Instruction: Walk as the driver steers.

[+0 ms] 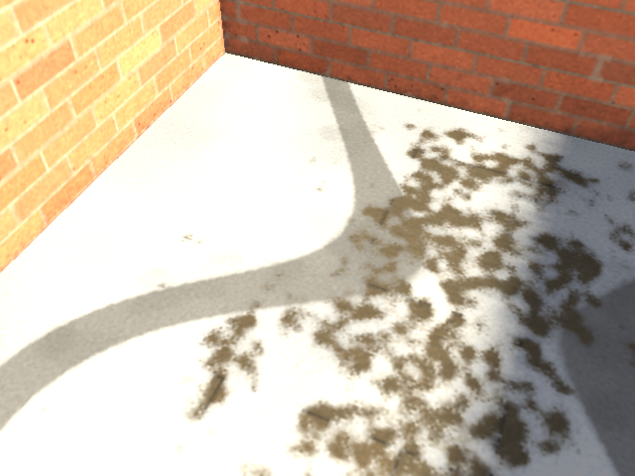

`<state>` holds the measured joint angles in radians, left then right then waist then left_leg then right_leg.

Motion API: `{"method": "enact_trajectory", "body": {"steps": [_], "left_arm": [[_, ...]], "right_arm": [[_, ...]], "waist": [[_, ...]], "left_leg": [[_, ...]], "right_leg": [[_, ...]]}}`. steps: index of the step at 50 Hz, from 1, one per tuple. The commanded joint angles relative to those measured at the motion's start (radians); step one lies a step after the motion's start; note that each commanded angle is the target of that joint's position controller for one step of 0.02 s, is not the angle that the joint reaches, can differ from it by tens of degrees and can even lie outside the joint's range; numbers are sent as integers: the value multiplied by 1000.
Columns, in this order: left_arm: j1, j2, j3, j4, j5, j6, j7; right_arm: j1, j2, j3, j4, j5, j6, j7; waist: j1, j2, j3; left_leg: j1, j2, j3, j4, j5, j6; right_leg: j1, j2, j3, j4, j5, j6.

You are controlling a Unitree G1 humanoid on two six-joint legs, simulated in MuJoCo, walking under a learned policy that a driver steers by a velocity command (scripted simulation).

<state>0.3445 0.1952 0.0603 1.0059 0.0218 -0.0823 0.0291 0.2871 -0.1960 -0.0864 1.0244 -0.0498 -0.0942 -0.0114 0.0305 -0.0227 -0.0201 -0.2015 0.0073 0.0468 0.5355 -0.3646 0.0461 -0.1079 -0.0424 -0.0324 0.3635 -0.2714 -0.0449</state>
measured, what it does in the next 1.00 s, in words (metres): walks ahead: right foot, then left foot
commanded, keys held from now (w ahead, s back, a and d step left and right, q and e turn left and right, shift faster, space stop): w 0.84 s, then w+e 0.16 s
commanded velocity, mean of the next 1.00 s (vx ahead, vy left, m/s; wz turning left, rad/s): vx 0.45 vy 0.00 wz -0.03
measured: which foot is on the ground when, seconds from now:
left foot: down 0.00-0.46, up 0.48-0.96, down 0.98-1.00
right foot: down 0.00-0.04, up 0.06-0.42, down 0.44-1.00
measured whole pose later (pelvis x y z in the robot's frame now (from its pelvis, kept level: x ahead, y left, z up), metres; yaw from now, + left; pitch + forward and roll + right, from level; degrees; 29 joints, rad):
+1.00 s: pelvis +0.52 +0.02 -0.02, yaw -3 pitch +3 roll -2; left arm 0.39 0.26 0.05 1.03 -0.02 -0.06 0.01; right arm 0.02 -0.23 -0.05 0.83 0.01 -0.12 0.02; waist 0.07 0.00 0.00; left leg -0.50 0.04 0.03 0.53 -0.08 0.04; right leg -0.05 -0.01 -0.01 0.51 -0.44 -0.01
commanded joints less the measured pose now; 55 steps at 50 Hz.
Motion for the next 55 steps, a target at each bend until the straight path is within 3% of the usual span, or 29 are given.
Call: {"method": "enact_trajectory", "body": {"steps": [1, 2, 3, 4, 5, 6, 8, 9, 10, 12, 13, 18, 21, 22, 23, 24, 26, 28, 31, 35, 44, 46, 48, 49, 50, 51, 52, 54, 55], "left_arm": [[-42, 143, 33, -46, 21, 24, -1], [29, 89, 26, -21, 61, 25, -19], [-31, -33, -5, -84, 86, 2, -40], [-204, -18, 5, -147, 58, -38, -50], [-277, 34, 15, -153, 29, -48, -50], [-219, 78, 29, -120, 22, -45, -48], [-168, 23, 19, -101, 45, -23, -70], [-146, 107, 29, -94, -117, -26, -58], [-200, 81, 17, -101, -115, -27, -56], [-354, 14, -12, -159, -61, -29, -60], [-412, 1, -22, -183, -55, -27, -63], [-439, 98, -3, -215, -56, -13, -63], [-165, 175, 44, -141, -59, -9, -57], [3, 216, 65, -94, -59, -2, -51], [146, 301, 84, -65, -31, 3, -45], [117, 262, 63, -63, -26, 1, -45], [-86, 155, 27, -96, -38, -12, -48], [-198, 102, 5, -100, -17, -28, -60], [-171, 114, 1, -67, -14, -37, -63], [-94, 174, 9, -46, -16, -34, -34], [58, 199, 14, -5, -45, -2, -23], [56, 211, 21, -4, -47, 10, -20], [14, 219, 22, -19, -46, 20, -19], [1, 177, 7, -37, -36, 19, -22], [74, 72, -20, -69, -24, 4, -27], [102, 64, -25, -60, -47, -18, -31], [31, 171, 5, -68, -75, -28, -30], [-69, 172, 15, -94, -67, -19, -20], [-66, 160, 24, -94, -59, -5, -17]], "right_arm": [[69, -18, -5, -10, -3, -43, 13], [147, -24, -5, -2, -19, -55, 11], [339, -98, -9, 19, -24, -66, -3], [426, -105, 8, 49, -54, -79, 0], [291, -79, 22, 35, -56, -80, 13], [206, -46, 31, 8, -42, -68, 30], [107, 22, 66, -32, -24, -51, 34], [126, -82, 33, -21, 100, -23, 15], [150, -76, 40, -14, 100, -11, 6], [169, -83, 43, -9, 62, -2, -12], [171, -109, 36, -15, 56, -1, -20], [191, -146, 8, 6, 74, -8, -23], [174, -149, 3, 6, 57, 17, -18], [153, -142, 9, -10, 51, 22, -14], [246, -24, 41, -31, 47, 15, 1], [246, 17, 56, -26, 64, -17, 11], [65, -114, 27, -100, 108, -47, 12], [45, -131, 8, -108, 85, -31, -11], [91, -80, 12, -101, 73, 11, -20], [-84, -112, 9, -166, 52, 15, -19], [-367, -99, 31, -252, 71, -7, 28], [-343, -125, 25, -258, 74, -19, 37], [-188, -177, -2, -220, 72, -31, 34], [6, -242, -29, -169, 63, -37, 25], [164, -354, -57, -144, 41, -33, 17], [201, -308, -44, -132, 41, -25, 19], [127, -229, -19, -149, 45, -27, 17], [-34, -150, 7, -174, 48, -28, 18], [-75, -122, 15, -174, 43, -31, 20]], "waist": [[-54, 0, 94], [-65, 49, 41], [-124, 242, -43], [-198, 216, 141], [-136, 111, 202], [-100, 74, 139], [-19, 78, 126], [-15, 57, 130], [-36, 41, 135], [-72, 40, 172], [-88, 76, 172], [-36, 126, 172], [110, 170, -25], [183, 154, -119], [143, -93, -284], [115, -205, -371], [62, -78, -112], [-21, -3, -25], [-65, -46, 25], [-36, -12, 68], [51, -17, 98], [23, -35, 89], [-72, -51, 8], [-148, -20, -128], [-150, 188, -310], [-148, 332, -408], [-147, 222, -275], [-92, 113, -96], [-60, 129, -47]], "left_leg": [[206, -9, 30, -261, 180, 25], [310, 53, -47, -223, 170, 64], [525, 309, -477, -265, 239, 308], [548, 437, -721, -413, 74, 382], [511, 422, -582, -404, 55, 314], [444, 341, -415, -381, 78, 256], [249, 252, -230, -392, 245, 200], [302, 250, -197, -393, 389, 137], [271, 241, -172, -394, 448, 127], [135, 198, -108, -419, 430, 120], [84, 183, -93, -441, 411, 119], [202, 235, -61, -427, 590, 110], [267, 208, -6, -64, 1046, 58], [84, 168, 8, 185, 928, 23], [-273, 5, 11, 618, 413, -36], [-406, -86, -155, 875, -159, -32], [-524, 44, -155, 937, -30, 11], [-413, 133, -133, 806, 92, 26], [-365, 163, -118, 712, 117, 18], [-517, 181, -104, 476, 313, -32], [-464, 92, -54, 28, 398, -36], [-404, 73, -60, -28, 322, -17], [-171, 21, -21, -79, 272, 11], [118, 79, -74, -38, 291, 52], [537, 347, -431, -46, 228, 165], [629, 446, -765, -207, 80, 244], [521, 412, -650, -227, 22, 194], [237, 339, -382, -283, 124, 133], [143, 301, -287, -322, 174, 114]], "right_leg": [[-153, -147, 166, -50, -253, -206], [-208, -90, 122, 139, -178, -186], [-496, 71, 35, 498, -238, -90], [-846, 113, 262, 678, -284, -98], [-957, 72, 289, 822, -185, -125], [-886, 49, 212, 933, -119, -128], [-781, -12, 127, 939, 45, -148], [-798, -65, 76, 831, 38, -70], [-786, -70, 47, 772, 58, -24], [-686, -63, -6, 551, 156, 35], [-609, -44, -26, 445, 198, 45], [-472, 7, -25, 215, 258, -35], [-135, 95, -67, 210, 197, -108], [143, 34, 8, 229, 175, -144], [485, -233, 456, 152, -80, -284], [495, -348, 848, -84, -188, -342], [209, -285, 580, -130, -160, -236], [-65, -212, 366, -179, 5, -184], [-213, -167, 243, -248, 36, -202], [-165, -168, 190, -281, 121, -211], [51, -189, 126, -191, 196, -160], [90, -212, 164, -135, 218, -148], [70, -174, 151, 32, 437, -117], [-52, -108, 104, 269, 440, -81], [-410, 32, 17, 667, 103, -10], [-606, 96, 121, 885, -301, 5], [-693, 34, 177, 982, -245, -8], [-663, -59, 136, 931, -64, -16], [-616, -88, 143, 876, -9, -15]]}}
